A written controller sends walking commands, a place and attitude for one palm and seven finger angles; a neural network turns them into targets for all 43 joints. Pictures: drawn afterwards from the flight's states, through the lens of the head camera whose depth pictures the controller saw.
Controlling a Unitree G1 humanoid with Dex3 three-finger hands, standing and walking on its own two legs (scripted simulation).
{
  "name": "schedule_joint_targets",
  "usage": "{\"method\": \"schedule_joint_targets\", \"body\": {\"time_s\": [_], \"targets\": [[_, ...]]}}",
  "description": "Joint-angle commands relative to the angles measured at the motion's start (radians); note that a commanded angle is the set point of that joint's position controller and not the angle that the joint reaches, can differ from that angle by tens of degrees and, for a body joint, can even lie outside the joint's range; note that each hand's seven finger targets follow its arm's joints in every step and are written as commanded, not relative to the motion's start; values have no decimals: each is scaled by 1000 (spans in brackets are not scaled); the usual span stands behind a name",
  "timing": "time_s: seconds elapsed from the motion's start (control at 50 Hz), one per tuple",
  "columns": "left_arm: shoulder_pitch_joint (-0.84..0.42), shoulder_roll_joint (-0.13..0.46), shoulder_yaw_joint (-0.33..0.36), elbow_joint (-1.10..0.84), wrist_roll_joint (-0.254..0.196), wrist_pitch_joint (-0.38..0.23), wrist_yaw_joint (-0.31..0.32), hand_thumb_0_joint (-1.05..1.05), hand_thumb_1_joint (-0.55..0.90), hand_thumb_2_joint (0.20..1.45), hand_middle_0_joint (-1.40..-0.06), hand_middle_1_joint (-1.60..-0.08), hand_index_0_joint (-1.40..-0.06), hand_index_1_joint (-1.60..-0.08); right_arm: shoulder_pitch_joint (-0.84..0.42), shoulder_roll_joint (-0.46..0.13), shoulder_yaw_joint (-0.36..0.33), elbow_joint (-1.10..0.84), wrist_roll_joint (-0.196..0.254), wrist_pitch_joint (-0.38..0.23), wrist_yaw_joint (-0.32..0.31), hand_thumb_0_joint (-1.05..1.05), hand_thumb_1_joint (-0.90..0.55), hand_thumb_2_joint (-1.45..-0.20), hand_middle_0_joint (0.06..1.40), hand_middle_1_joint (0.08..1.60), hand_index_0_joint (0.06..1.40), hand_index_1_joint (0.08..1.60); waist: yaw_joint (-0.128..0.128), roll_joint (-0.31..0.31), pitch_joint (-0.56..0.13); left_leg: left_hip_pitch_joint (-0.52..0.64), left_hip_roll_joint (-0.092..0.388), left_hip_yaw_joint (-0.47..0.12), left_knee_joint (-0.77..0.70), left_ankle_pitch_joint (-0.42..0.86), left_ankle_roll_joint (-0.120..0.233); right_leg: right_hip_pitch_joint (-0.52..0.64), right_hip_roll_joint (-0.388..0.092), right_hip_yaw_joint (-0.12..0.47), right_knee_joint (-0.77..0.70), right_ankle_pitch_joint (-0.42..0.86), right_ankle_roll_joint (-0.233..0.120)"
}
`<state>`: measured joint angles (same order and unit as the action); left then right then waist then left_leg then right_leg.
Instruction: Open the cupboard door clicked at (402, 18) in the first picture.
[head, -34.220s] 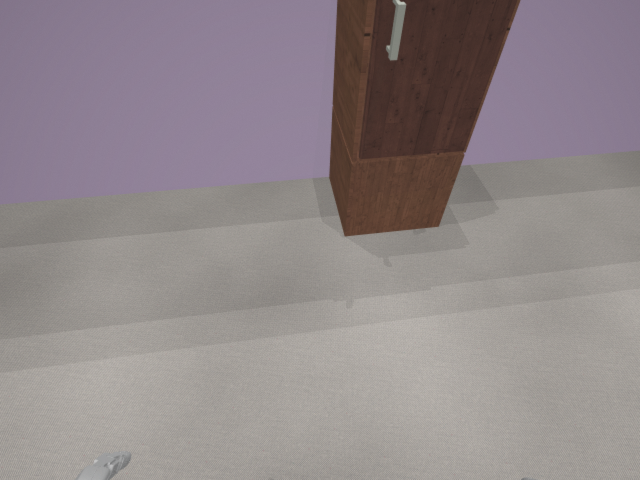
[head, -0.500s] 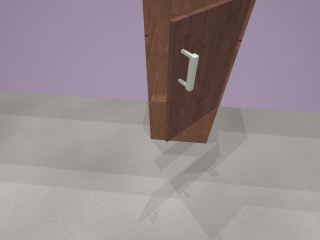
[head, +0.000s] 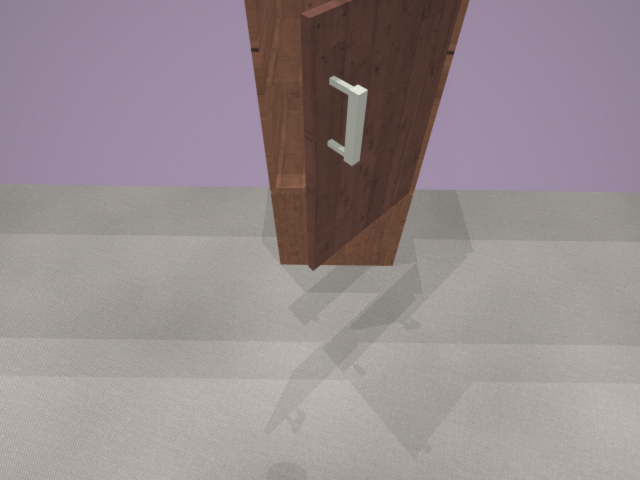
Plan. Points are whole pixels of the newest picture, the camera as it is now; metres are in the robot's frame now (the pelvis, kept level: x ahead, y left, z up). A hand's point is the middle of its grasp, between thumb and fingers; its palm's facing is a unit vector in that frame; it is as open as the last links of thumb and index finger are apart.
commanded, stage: walk to a spot facing it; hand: left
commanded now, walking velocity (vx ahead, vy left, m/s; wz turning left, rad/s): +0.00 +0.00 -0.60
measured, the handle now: (344, 122) +0.61 +0.00 +0.09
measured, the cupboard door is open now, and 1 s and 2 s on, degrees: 45 45 45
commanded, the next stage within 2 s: none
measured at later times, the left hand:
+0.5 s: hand out of the picture +0.09 +0.15 -0.15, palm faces -0.17 -0.94 -0.28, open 7.4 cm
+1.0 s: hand (236, 393) +0.25 +0.15 -0.16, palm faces -0.51 -0.83 -0.24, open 7.4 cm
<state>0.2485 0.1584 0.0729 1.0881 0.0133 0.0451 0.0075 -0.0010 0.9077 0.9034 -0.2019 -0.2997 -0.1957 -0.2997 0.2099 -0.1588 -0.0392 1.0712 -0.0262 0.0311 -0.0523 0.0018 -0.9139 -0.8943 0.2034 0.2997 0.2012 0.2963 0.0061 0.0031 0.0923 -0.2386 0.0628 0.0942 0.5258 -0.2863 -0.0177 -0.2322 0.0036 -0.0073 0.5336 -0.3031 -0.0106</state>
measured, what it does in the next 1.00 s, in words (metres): steps on the spot, turning right: left foot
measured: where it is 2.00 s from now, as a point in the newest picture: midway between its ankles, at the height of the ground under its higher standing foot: outside the picture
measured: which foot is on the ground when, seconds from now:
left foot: down 0.00-0.16, up 0.18-0.74, down 0.76-1.00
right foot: down 0.00-0.76, up 0.78-1.00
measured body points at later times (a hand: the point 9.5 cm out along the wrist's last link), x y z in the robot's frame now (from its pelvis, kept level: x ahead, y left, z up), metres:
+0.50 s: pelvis +0.01 -0.04 +0.01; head +0.08 -0.08 +0.45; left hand +0.10 +0.20 -0.13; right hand +0.08 -0.31 -0.15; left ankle +0.02 +0.14 -0.65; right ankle -0.02 -0.10 -0.73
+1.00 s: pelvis +0.06 +0.01 +0.01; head +0.13 -0.01 +0.45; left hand +0.28 +0.20 -0.14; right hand -0.02 -0.24 -0.12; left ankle +0.09 +0.12 -0.73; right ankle -0.05 -0.11 -0.65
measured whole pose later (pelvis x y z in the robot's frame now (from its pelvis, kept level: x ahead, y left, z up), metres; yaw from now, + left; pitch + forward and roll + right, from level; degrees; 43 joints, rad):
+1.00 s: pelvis +0.06 +0.01 +0.01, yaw -35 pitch +2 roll -2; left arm 0.16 0.29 0.11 0.89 0.02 0.06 -0.03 0.00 0.91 0.90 -0.20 -0.30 -0.19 -0.30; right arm 0.22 -0.19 -0.01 0.87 -0.03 0.01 -0.04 0.00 -0.91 -0.89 0.21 0.30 0.20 0.30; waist 0.02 -0.02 0.12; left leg -0.20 0.08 0.10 0.48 -0.31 0.01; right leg -0.52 -0.02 0.00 1.09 -0.43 0.06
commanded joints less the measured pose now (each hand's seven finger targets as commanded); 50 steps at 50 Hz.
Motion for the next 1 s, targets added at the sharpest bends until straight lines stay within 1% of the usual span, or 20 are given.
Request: {"method": "schedule_joint_targets", "body": {"time_s": [0.0, 0.06, 0.1, 0.12, 0.14, 0.16, 0.18, 0.2, 0.28, 0.36, 0.56, 0.66, 0.7, 0.72, 0.74, 0.76, 0.78, 0.8, 0.86, 0.98], "targets": [[11, 102, 32, -98, 7, -9, -7, 0, 900, 900, -200, -300, -200, -300, 65, -198, -48, -67, -3, -14, -11, 0, -900, -900, 200, 300, 200, 300, -10, 164, -79, 58, 243, -186, -170, 145, 128, -115, -5, -2, 158, 2, -8], [-11, 90, 32, -129, 9, -3, -16, 0, 900, 900, -200, -300, -200, -300, 49, -205, -51, -101, -10, -18, -5, 0, -900, -900, 200, 300, 200, 300, -7, 209, -65, 36, 302, -178, -185, 250, 176, -125, -15, -22, 286, -203, -1], [46, 96, 38, -124, 8, -11, -20, 0, 900, 900, -200, -300, -200, -300, -12, -209, -52, -127, -10, -18, -3, 0, -900, -900, 200, 300, 200, 300, 39, 161, -77, 9, 264, -91, -68, 327, 131, -38, -25, -27, 134, -81, -3], [104, 121, 45, -110, 10, -20, -18, 0, 900, 900, -200, -300, -200, -300, -47, -203, -53, -145, -4, -13, -2, 0, -900, -900, 200, 300, 200, 300, 76, 52, -89, -31, 197, -30, 73, 259, 74, 38, -38, 9, -46, 125, -8], [132, 230, 65, -105, 24, -33, -4, 0, 900, 900, -200, -300, -200, -300, -51, -137, -47, -174, 12, -8, 3, 0, -900, -900, 200, 300, 200, 300, 79, -281, -107, -223, 44, 68, 306, -65, -6, 156, -247, 346, -212, 368, -62], [153, 293, 73, -101, 14, -34, 8, 0, 900, 900, -200, -300, -200, -300, -92, -126, -43, -208, 11, -1, 9, 0, -900, -900, 200, 300, 200, 300, 99, -355, -96, -324, -37, 0, 520, -337, -27, 151, -371, 492, -224, 616, -134], [130, 264, 67, -106, 7, -31, 17, 0, 900, 900, -200, -300, -200, -300, -76, -146, -49, -190, 11, 9, 9, 0, -900, -900, 200, 300, 200, 300, 74, -265, -97, -328, -8, -103, 617, -298, -17, 136, -339, 445, -206, 519, -176], [73, 221, 59, -127, 9, -27, 23, 0, 900, 900, -200, -300, -200, -300, -98, -145, -51, -183, 8, 12, 12, 0, -900, -900, 200, 300, 200, 300, 54, -251, -57, -354, 5, -125, 649, -242, -15, 93, -289, 425, -210, 434, -184], [39, 203, 51, -164, 3, -41, 27, 0, 900, 900, -200, -300, -200, -300, -103, -122, -45, -188, 9, 10, 23, 0, -900, -900, 200, 300, 200, 300, 26, -72, -125, -359, -1, -120, 634, -100, -40, 195, -208, 338, -145, 562, -152], [89, 202, 52, -162, 3, -43, 31, 0, 900, 900, -200, -300, -200, -300, -142, -132, -44, -212, 12, 14, 16, 0, -900, -900, 200, 300, 200, 300, 41, -125, -157, -379, -17, -135, 596, -88, -49, 263, -181, 355, -127, 686, -108], [89, 224, 61, -201, 18, -38, 28, 0, 900, 900, -200, -300, -200, -300, -225, -128, -37, -281, 22, -3, 15, 0, -900, -900, 200, 300, 200, 300, 49, -117, -146, -314, -51, -148, 427, -155, -42, 200, -188, 493, -109, 680, -197], [30, 235, 67, -228, 16, -30, 25, 0, 900, 900, -200, -300, -200, -300, -150, -125, -35, -284, 30, -18, 11, 0, -900, -900, 200, 300, 200, 300, 12, -117, -165, -130, -72, -153, 171, -96, -25, 99, -147, 516, -62, 645, -166], [-19, 216, 58, -246, 3, -28, 21, 0, 900, 900, -200, -300, -200, -300, -32, -157, -39, -253, 30, -32, 3, 0, -900, -900, 200, 300, 200, 300, -46, -66, -212, 151, -24, -178, -91, 78, -7, -59, -59, 438, 28, 476, -86], [10, 165, 51, -259, -10, -28, 13, 0, 900, 900, -200, -300, -200, -300, 8, -246, -52, -251, 14, -45, -4, 0, -900, -900, 200, 300, 200, 300, -49, 186, -241, 320, 213, -416, -202, 172, 74, -253, 79, 299, 166, 89, -23], [6, 159, 42, -263, -7, -33, 3, 0, 900, 900, -200, -300, -200, -300, 23, -297, -58, -265, 8, -40, -7, 0, -900, -900, 200, 300, 200, 300, -36, 298, -220, 308, 421, -579, -220, 385, 191, -341, 104, 116, 402, -355, 36], [-9, 187, 43, -269, 3, -30, -1, 0, 900, 900, -200, -300, -200, -300, 6, -279, -48, -282, 3, -30, -6, 0, -900, -900, 200, 300, 200, 300, -31, 190, -167, 214, 446, -548, -197, 429, 245, -334, 36, 116, 523, -344, 49], [2, 173, 46, -292, 9, -30, -11, 0, 900, 900, -200, -300, -200, -300, -40, -265, -43, -308, -7, -30, -14, 0, -900, -900, 200, 300, 200, 300, 0, 139, -116, 119, 421, -471, -206, 441, 255, -341, 18, 74, 605, -318, 65], [-27, 174, 50, -256, 22, -26, -16, 0, 900, 900, -200, -300, -200, -300, -23, -220, -27, -286, -13, -38, -9, 0, -900, -900, 200, 300, 200, 300, -2, 208, -106, 143, 317, -404, -171, 622, 208, -371, 22, 87, 655, -255, 68], [-27, 154, 41, -258, 9, -16, -34, 0, 900, 900, -200, -300, -200, -300, 9, -209, -20, -286, -4, -39, -8, 0, -900, -900, 200, 300, 200, 300, 6, 175, -141, 202, 235, -175, -114, 774, 146, -367, -15, 30, 679, -173, 73], [-134, 126, 18, -291, 8, -5, -50, 0, 900, 900, -200, -300, -200, -300, 88, -231, -32, -245, -8, -38, 2, 0, -900, -900, 200, 300, 200, 300, -31, 172, -124, 203, 227, -60, -124, 649, 133, -290, -35, -47, 405, -109, 68]]}}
